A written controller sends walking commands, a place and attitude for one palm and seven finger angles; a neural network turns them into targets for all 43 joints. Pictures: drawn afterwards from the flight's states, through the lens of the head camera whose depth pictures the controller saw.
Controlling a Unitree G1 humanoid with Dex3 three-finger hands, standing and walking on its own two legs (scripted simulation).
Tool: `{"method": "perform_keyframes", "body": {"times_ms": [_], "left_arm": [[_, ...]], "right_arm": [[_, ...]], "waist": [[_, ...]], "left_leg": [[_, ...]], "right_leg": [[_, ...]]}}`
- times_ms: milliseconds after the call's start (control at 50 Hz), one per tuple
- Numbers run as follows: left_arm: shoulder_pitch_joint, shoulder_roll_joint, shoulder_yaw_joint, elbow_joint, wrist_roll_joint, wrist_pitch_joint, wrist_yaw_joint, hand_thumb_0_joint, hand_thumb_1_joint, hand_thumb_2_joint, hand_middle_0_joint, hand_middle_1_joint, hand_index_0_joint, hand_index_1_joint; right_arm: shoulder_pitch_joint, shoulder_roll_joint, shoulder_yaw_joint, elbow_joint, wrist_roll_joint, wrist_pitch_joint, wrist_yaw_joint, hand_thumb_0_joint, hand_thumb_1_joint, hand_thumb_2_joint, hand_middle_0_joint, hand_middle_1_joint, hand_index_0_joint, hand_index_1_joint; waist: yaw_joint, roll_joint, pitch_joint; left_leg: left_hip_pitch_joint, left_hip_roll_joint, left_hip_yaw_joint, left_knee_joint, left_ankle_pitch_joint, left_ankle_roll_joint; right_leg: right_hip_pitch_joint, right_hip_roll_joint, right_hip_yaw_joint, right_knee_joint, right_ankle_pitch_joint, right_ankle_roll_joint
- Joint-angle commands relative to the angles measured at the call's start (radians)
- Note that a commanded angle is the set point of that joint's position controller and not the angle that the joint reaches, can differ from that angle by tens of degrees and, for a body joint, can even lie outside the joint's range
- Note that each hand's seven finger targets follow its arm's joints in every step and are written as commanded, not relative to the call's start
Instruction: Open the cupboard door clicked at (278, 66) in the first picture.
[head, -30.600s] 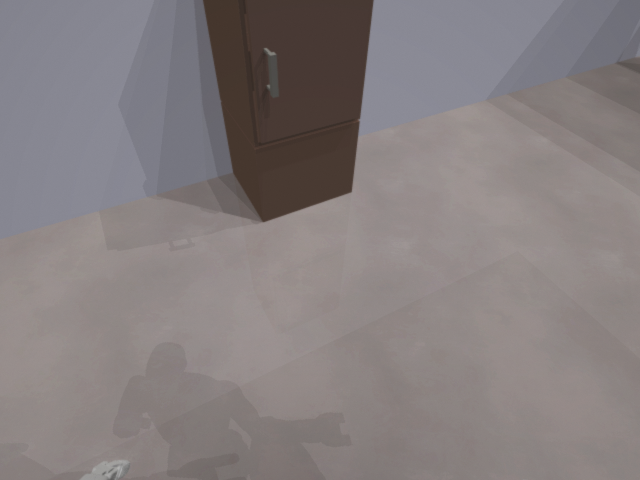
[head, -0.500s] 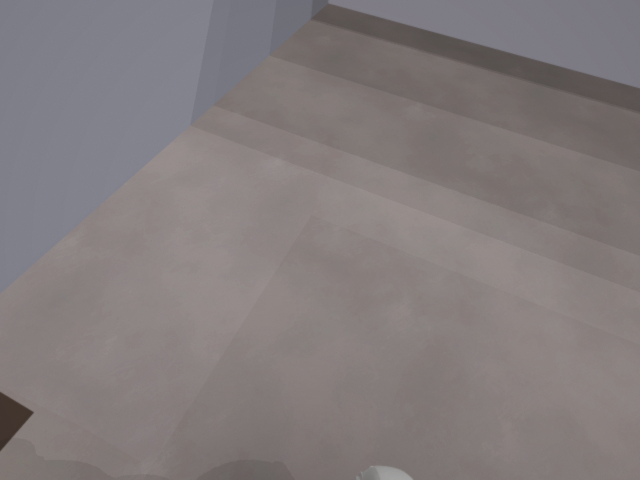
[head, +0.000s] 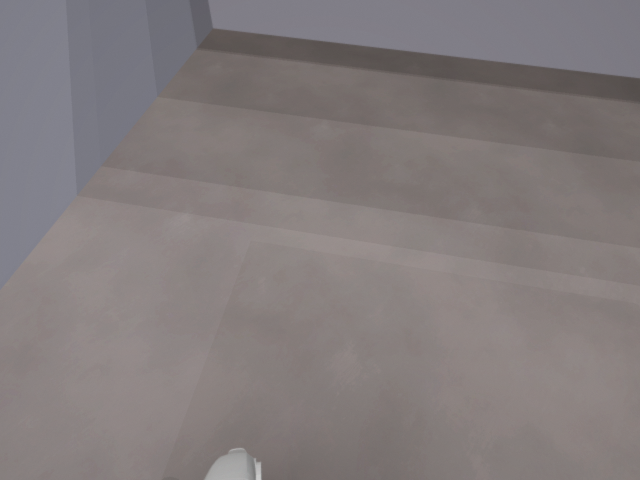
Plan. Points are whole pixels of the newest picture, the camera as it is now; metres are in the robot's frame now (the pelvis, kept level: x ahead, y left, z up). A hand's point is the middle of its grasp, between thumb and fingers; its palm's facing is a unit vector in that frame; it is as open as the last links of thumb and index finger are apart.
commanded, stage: walk to a spot facing it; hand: left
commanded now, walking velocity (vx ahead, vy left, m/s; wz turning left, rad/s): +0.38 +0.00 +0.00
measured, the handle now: out of the picture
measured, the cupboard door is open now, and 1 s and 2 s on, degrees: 40 40 40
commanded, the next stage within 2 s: turn to face it in 0.26 s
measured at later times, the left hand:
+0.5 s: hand (227, 375) +0.30 +0.16 -0.18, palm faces -0.02 -0.98 -0.21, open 7.4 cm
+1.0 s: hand (219, 349) +0.34 +0.18 -0.17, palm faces +0.32 -0.91 -0.24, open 7.4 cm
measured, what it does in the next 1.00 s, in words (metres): walks ahead, turning left: left foot, then right foot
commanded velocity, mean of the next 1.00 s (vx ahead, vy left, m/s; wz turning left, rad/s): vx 0.10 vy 0.00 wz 0.35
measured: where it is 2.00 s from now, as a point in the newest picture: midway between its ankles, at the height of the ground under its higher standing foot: (356, 428)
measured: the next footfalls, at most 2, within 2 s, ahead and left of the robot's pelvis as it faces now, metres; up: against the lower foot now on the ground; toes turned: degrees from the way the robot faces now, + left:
left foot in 0.14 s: +0.21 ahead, +0.14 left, +0.00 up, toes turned +6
right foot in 0.46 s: +0.32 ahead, -0.14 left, +0.00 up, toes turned -9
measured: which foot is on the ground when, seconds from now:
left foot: up 0.00-0.12, down 0.14-0.46, up 0.48-0.76, down 0.78-1.00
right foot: down 0.00-0.14, up 0.16-0.44, down 0.46-0.78, up 0.80-1.00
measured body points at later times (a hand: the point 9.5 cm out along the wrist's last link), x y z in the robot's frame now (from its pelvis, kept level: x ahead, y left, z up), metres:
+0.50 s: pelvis +0.22 -0.03 -0.02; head +0.24 -0.04 +0.43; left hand +0.30 +0.21 -0.16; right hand +0.17 -0.26 -0.18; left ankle +0.17 +0.13 -0.73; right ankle +0.28 -0.14 -0.75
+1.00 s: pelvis +0.30 -0.05 -0.01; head +0.34 -0.03 +0.44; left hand +0.32 +0.23 -0.15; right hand +0.45 -0.27 -0.15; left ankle +0.32 +0.09 -0.74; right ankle +0.33 -0.18 -0.70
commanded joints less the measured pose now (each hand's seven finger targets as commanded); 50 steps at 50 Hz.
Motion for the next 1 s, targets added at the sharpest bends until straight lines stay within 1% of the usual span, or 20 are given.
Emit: {"method": "perform_keyframes", "body": {"times_ms": [0,80,100,120,140,220,280,400,420,440,460,480,580,700,720,740,760,800,880,980], "left_arm": [[0.097,0.15,0.025,-0.001,0.004,-0.029,0.003,0.0,0.9,0.9,-0.2,-0.3,-0.2,-0.3],[0.094,0.124,0.019,0.008,0.0,-0.027,0.005,0.0,0.9,0.9,-0.2,-0.3,-0.2,-0.3],[0.108,0.084,0.013,-0.012,-0.004,-0.026,0.001,0.0,0.9,0.9,-0.2,-0.3,-0.2,-0.3],[0.096,0.057,-0.005,-0.039,-0.008,-0.031,-0.004,0.0,0.9,0.9,-0.2,-0.3,-0.2,-0.3],[0.026,0.082,0.001,-0.058,0.003,-0.029,-0.001,0.0,0.9,0.9,-0.2,-0.3,-0.2,-0.3],[0.007,0.05,0.008,-0.043,0.018,0.0,-0.023,0.0,0.9,0.9,-0.2,-0.3,-0.2,-0.3],[0.029,0.017,-0.004,-0.036,0.012,0.016,-0.031,0.0,0.9,0.9,-0.2,-0.3,-0.2,-0.3],[0.12,0.049,0.003,0.013,0.018,0.005,-0.017,0.0,0.9,0.9,-0.2,-0.3,-0.2,-0.3],[0.178,0.105,0.016,0.03,0.02,-0.007,-0.008,0.0,0.9,0.9,-0.2,-0.3,-0.2,-0.3],[0.237,0.206,0.034,0.044,0.019,-0.013,0.002,0.0,0.9,0.9,-0.2,-0.3,-0.2,-0.3],[0.253,0.235,0.036,0.038,0.011,-0.004,0.009,0.0,0.9,0.9,-0.2,-0.3,-0.2,-0.3],[0.2,0.217,0.033,0.022,0.011,0.009,0.014,0.0,0.9,0.9,-0.2,-0.3,-0.2,-0.3],[0.054,0.108,0.021,-0.012,0.014,0.006,0.036,0.0,0.9,0.9,-0.2,-0.3,-0.2,-0.3],[0.023,0.143,0.035,-0.038,0.005,0.024,0.032,0.0,0.9,0.9,-0.2,-0.3,-0.2,-0.3],[0.011,0.136,0.032,-0.05,0.0,0.031,0.03,0.0,0.9,0.9,-0.2,-0.3,-0.2,-0.3],[0.018,0.088,0.026,-0.076,-0.009,0.04,0.027,0.0,0.9,0.9,-0.2,-0.3,-0.2,-0.3],[-0.042,0.069,0.012,-0.119,-0.008,0.051,0.03,0.0,0.9,0.9,-0.2,-0.3,-0.2,-0.3],[-0.101,0.084,0.017,-0.155,0.007,0.057,0.029,0.0,0.9,0.9,-0.2,-0.3,-0.2,-0.3],[-0.057,0.089,0.022,-0.119,0.004,0.069,0.018,0.0,0.9,0.9,-0.2,-0.3,-0.2,-0.3],[0.004,0.091,0.019,-0.125,-0.002,0.066,0.019,0.0,0.9,0.9,-0.2,-0.3,-0.2,-0.3]], "right_arm": [[-0.043,-0.061,-0.014,-0.063,0.008,-0.035,0.003,0.0,-0.9,-0.9,0.2,0.3,0.2,0.3],[0.109,-0.122,-0.032,-0.001,-0.001,-0.055,-0.011,0.0,-0.9,-0.9,0.2,0.3,0.2,0.3],[0.262,-0.214,-0.053,0.039,-0.017,-0.061,-0.022,0.0,-0.9,-0.9,0.2,0.3,0.2,0.3],[0.365,-0.269,-0.061,0.057,-0.022,-0.052,-0.03,0.0,-0.9,-0.9,0.2,0.3,0.2,0.3],[0.341,-0.253,-0.056,0.05,-0.015,-0.04,-0.034,0.0,-0.9,-0.9,0.2,0.3,0.2,0.3],[0.139,-0.129,-0.021,0.009,-0.005,-0.059,-0.04,0.0,-0.9,-0.9,0.2,0.3,0.2,0.3],[0.114,-0.143,-0.022,0.015,-0.002,-0.062,-0.04,0.0,-0.9,-0.9,0.2,0.3,0.2,0.3],[0.096,-0.125,-0.02,0.034,0.011,-0.026,-0.03,0.0,-0.9,-0.9,0.2,0.3,0.2,0.3],[0.09,-0.091,-0.011,0.03,0.017,-0.024,-0.028,0.0,-0.9,-0.9,0.2,0.3,0.2,0.3],[0.112,-0.044,-0.001,0.014,0.021,-0.017,-0.023,0.0,-0.9,-0.9,0.2,0.3,0.2,0.3],[0.092,-0.071,-0.011,-0.001,0.022,-0.007,-0.026,0.0,-0.9,-0.9,0.2,0.3,0.2,0.3],[0.068,-0.062,-0.014,-0.006,0.021,-0.004,-0.022,0.0,-0.9,-0.9,0.2,0.3,0.2,0.3],[0.077,-0.014,-0.008,0.029,0.022,0.021,-0.021,0.0,-0.9,-0.9,0.2,0.3,0.2,0.3],[0.088,-0.032,-0.007,-0.002,0.012,0.024,-0.008,0.0,-0.9,-0.9,0.2,0.3,0.2,0.3],[0.14,-0.079,-0.018,0.005,0.009,0.02,-0.007,0.0,-0.9,-0.9,0.2,0.3,0.2,0.3],[0.186,-0.186,-0.043,-0.002,-0.001,0.014,-0.014,0.0,-0.9,-0.9,0.2,0.3,0.2,0.3],[0.221,-0.261,-0.059,-0.003,-0.001,0.019,-0.03,0.0,-0.9,-0.9,0.2,0.3,0.2,0.3],[0.161,-0.252,-0.059,-0.034,-0.003,0.02,-0.04,0.0,-0.9,-0.9,0.2,0.3,0.2,0.3],[0.01,-0.223,-0.048,-0.08,0.004,0.017,-0.047,0.0,-0.9,-0.9,0.2,0.3,0.2,0.3],[-0.061,-0.257,-0.07,-0.116,0.002,0.038,-0.037,0.0,-0.9,-0.9,0.2,0.3,0.2,0.3]], "waist": [[0.045,-0.066,-0.014],[-0.043,0.051,-0.056],[-0.095,0.222,-0.148],[-0.112,0.344,-0.195],[-0.105,0.211,-0.123],[0.007,0.15,0.035],[0.028,0.174,-0.04],[0.071,0.037,-0.067],[0.104,-0.078,-0.081],[0.118,-0.302,-0.114],[0.134,-0.288,-0.133],[0.114,-0.152,-0.063],[0.035,-0.145,-0.068],[0.016,-0.082,-0.091],[-0.015,-0.002,-0.129],[-0.035,0.283,-0.151],[-0.07,0.385,-0.167],[-0.042,0.176,-0.127],[0.016,0.224,-0.115],[0.033,0.174,-0.137]], "left_leg": [[0.044,-0.025,0.002,-0.17,0.045,0.01],[0.405,-0.055,-0.007,-0.348,0.098,0.062],[0.62,0.148,-0.286,-0.394,0.065,0.159],[0.714,0.355,-0.56,-0.523,0.075,0.274],[0.628,0.376,-0.595,-0.553,0.017,0.308],[0.299,0.233,-0.286,-0.643,-0.037,0.201],[0.302,0.161,-0.086,-0.618,0.105,0.174],[0.147,0.056,-0.016,-0.423,-0.075,0.123],[0.055,-0.025,0.034,-0.275,-0.168,0.078],[-0.056,-0.107,0.081,-0.079,-0.336,0.037],[-0.041,-0.082,0.017,0.114,-0.436,0.042],[-0.045,-0.066,-0.016,0.206,-0.387,0.051],[0.015,-0.022,-0.019,0.175,-0.224,0.012],[0.222,-0.077,0.075,-0.257,0.031,0.013],[0.342,-0.061,0.034,-0.341,0.162,0.026],[0.437,0.147,-0.281,-0.424,0.409,0.13],[0.46,0.323,-0.512,-0.466,0.655,0.269],[0.356,0.293,-0.47,-0.483,0.366,0.286],[0.312,0.142,-0.31,-0.461,0.358,0.201],[0.223,0.098,-0.32,-0.433,0.181,0.187]], "right_leg": [[0.05,-0.284,0.211,-0.167,0.167,-0.113],[-0.081,-0.196,0.119,0.134,0.333,-0.042],[-0.28,-0.097,0.031,0.409,0.166,0.01],[-0.443,0.004,-0.021,0.731,-0.287,0.037],[-0.51,-0.049,0.071,0.861,-0.299,0.029],[-0.482,-0.154,0.084,0.78,-0.075,0.063],[-0.332,-0.148,0.015,0.496,-0.047,0.077],[0.038,-0.083,-0.066,0.137,0.087,0.096],[0.145,-0.194,0.072,0.046,0.063,0.071],[0.202,-0.42,0.325,-0.104,0.019,-0.011],[0.163,-0.526,0.414,-0.197,-0.016,-0.096],[0.087,-0.526,0.356,-0.204,-0.003,-0.121],[0.008,-0.432,0.001,-0.09,0.471,-0.056],[-0.022,-0.384,-0.136,0.099,0.357,0.023],[-0.083,-0.359,-0.159,0.217,0.277,0.059],[-0.272,-0.231,-0.19,0.426,-0.095,0.134],[-0.409,-0.144,-0.08,0.639,-0.459,0.161],[-0.43,-0.157,0.024,0.754,-0.34,0.145],[-0.381,-0.131,0.04,0.673,-0.195,0.16],[-0.159,-0.066,-0.007,0.318,-0.166,0.149]]}}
